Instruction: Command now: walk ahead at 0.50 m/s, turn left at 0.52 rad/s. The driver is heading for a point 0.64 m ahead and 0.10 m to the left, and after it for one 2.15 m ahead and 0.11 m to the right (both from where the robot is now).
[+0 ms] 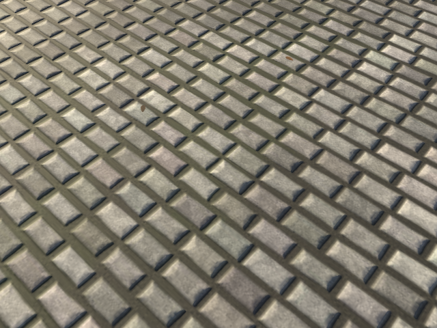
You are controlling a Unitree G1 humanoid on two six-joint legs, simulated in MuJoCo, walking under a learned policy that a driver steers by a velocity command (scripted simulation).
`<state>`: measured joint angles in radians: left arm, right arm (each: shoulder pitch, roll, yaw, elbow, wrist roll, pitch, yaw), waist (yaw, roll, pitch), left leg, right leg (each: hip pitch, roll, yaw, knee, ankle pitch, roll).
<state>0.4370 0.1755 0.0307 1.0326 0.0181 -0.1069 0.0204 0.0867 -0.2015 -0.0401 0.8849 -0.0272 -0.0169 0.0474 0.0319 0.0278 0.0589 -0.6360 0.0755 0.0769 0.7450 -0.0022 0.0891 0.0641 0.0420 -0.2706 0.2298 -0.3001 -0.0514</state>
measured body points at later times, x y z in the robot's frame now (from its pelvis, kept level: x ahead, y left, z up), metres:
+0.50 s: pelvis +0.26 +0.05 +0.00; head +0.29 +0.08 +0.45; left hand +0.37 +0.33 -0.11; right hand +0.31 -0.22 -0.12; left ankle +0.18 +0.07 -0.74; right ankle +0.46 -0.08 -0.68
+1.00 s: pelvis +0.54 +0.08 +0.01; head +0.57 +0.08 +0.46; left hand +0.45 +0.33 -0.13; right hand +0.75 -0.11 -0.11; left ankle +0.61 +0.27 -0.68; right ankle +0.53 +0.01 -0.74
